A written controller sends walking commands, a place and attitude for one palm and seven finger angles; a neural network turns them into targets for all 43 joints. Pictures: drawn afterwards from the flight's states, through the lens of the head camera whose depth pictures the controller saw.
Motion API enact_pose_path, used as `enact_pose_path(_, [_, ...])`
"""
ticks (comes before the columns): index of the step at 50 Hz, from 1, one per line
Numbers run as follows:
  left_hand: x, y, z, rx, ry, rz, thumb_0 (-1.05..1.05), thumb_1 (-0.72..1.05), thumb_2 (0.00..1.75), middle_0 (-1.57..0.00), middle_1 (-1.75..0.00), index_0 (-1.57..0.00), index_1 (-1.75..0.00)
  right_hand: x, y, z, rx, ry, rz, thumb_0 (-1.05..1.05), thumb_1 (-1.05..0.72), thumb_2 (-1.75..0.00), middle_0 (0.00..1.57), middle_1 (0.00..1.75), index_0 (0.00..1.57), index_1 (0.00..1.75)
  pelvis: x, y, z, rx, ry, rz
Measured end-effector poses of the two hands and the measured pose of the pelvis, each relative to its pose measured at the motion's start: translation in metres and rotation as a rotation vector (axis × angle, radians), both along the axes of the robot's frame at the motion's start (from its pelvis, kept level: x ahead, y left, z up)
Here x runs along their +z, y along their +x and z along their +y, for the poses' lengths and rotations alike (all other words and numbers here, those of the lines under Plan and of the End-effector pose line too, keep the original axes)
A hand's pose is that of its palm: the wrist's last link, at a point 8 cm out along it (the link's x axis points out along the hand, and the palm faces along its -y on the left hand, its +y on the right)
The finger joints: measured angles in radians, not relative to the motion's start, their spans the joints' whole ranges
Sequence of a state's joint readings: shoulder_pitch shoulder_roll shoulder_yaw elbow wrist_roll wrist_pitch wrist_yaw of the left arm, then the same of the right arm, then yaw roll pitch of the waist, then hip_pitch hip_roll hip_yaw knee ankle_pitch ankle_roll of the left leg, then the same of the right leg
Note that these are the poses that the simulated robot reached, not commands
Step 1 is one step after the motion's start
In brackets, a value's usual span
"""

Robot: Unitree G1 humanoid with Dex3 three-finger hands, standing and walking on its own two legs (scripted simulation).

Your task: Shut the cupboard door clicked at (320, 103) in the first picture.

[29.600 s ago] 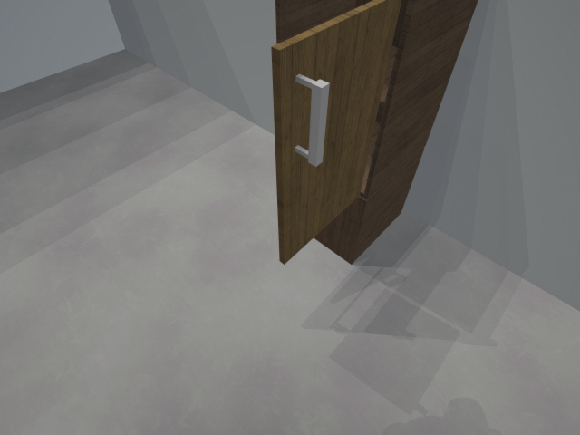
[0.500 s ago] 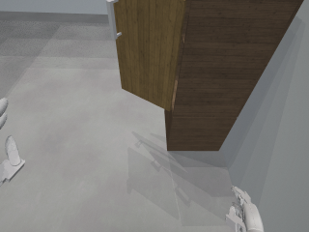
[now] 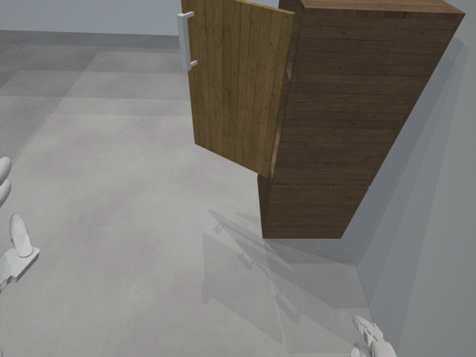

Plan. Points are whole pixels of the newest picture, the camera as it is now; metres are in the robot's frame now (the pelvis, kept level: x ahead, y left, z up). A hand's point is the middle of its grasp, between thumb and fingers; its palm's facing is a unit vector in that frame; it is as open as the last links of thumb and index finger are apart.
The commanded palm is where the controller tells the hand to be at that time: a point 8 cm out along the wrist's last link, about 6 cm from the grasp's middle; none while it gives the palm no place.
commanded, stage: stop stepping back and stand still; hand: left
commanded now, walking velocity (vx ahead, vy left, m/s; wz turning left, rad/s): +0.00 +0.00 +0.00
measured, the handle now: (188, 41) +0.97 +0.21 +0.11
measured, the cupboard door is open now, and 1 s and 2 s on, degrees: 56 56 56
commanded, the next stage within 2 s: let the arm hang, fingers relaxed in 0.06 s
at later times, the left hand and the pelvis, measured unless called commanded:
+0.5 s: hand out of the picture +0.04 +0.16 -0.17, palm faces -0.02 -0.98 -0.18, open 7.2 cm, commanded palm none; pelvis -0.02 -0.02 -0.01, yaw +1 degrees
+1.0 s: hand out of the picture +0.05 +0.23 -0.15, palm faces +0.01 -0.94 -0.34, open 7.4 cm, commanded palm none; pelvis -0.01 -0.01 +0.00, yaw +0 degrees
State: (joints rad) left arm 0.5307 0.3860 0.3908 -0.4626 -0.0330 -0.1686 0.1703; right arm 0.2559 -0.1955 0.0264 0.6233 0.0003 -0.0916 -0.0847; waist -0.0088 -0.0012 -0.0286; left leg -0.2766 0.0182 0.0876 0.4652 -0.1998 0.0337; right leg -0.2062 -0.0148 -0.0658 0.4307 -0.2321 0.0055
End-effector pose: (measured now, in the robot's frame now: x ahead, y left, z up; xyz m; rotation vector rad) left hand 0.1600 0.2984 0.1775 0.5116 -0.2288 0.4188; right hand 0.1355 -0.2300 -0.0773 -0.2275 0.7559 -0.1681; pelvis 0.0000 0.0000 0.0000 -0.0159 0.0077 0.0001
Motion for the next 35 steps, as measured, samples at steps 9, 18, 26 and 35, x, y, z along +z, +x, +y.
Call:
enact_pose_path(9, [-0.007, -0.001, 0.002, 0.002, 0.026, 0.051, 0.02, 0.89, 0.9, -0.21, -0.3, -0.21, -0.3, -0.002, 0.006, -0.004, 0.014, 0.019, -0.03, 0.01, -0.91, -0.9, 0.2, 0.3, 0.2, 0.3, 0.0, -0.001, -0.001, 0.004, -0.004, 0.01])
enact_pose_path(18, [-0.238, -0.038, -0.036, 0.0, -0.301, 1.046, 0.01, 0.9, 0.9, -0.2, -0.3, -0.2, -0.3, -0.048, -0.017, -0.035, 0.044, 0.037, 0.168, 0.01, -0.91, -0.9, 0.21, 0.3, 0.2, 0.3, -0.011, -0.018, -0.001, -0.002, 0.019, 0.004])
enact_pose_path(26, [-0.324, -0.133, -0.086, 0.07, -0.557, 1.411, 0.0, 0.96, 0.9, -0.21, -0.3, -0.21, -0.3, -0.049, -0.104, -0.052, -0.023, -0.022, 0.498, 0.0, -0.91, -0.9, 0.2, 0.3, 0.2, 0.3, -0.007, -0.018, -0.018, 0.019, 0.016, -0.015])
enact_pose_path(35, [-0.314, -0.173, -0.057, 0.201, -0.538, 1.523, 0.01, 0.93, 0.9, -0.2, -0.3, -0.21, -0.3, -0.056, -0.144, -0.05, -0.08, 0.007, 0.623, 0.01, -0.91, -0.9, 0.2, 0.3, 0.2, 0.3, 0.0, -0.014, -0.019, 0.017, 0.003, -0.025])
